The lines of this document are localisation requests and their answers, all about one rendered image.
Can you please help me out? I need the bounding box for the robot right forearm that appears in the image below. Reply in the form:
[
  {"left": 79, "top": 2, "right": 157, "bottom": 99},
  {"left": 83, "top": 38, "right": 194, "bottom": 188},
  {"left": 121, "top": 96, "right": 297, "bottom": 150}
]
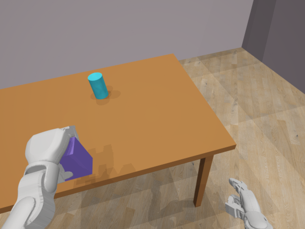
[{"left": 244, "top": 211, "right": 273, "bottom": 229}]

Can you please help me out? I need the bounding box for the right robot hand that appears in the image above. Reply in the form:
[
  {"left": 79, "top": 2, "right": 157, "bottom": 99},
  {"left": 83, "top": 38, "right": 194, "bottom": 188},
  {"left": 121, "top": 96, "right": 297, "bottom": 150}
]
[{"left": 225, "top": 178, "right": 261, "bottom": 220}]

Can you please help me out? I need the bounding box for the sponge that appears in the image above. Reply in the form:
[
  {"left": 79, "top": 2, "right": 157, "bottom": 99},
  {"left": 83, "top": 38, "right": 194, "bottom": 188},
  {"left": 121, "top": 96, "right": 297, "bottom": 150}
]
[{"left": 60, "top": 137, "right": 93, "bottom": 181}]

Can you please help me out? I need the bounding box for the table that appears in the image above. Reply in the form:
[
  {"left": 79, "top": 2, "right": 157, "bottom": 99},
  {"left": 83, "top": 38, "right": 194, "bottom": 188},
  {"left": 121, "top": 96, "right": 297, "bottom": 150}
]
[{"left": 0, "top": 53, "right": 236, "bottom": 214}]

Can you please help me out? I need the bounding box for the left robot hand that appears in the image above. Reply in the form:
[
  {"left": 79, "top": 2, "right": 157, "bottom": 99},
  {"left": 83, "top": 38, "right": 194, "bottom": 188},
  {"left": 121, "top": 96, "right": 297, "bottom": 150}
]
[{"left": 25, "top": 125, "right": 80, "bottom": 184}]

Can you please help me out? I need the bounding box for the robot left forearm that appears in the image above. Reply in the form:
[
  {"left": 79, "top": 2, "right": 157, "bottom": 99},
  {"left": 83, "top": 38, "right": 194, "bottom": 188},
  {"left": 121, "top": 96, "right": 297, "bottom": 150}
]
[{"left": 1, "top": 161, "right": 60, "bottom": 229}]

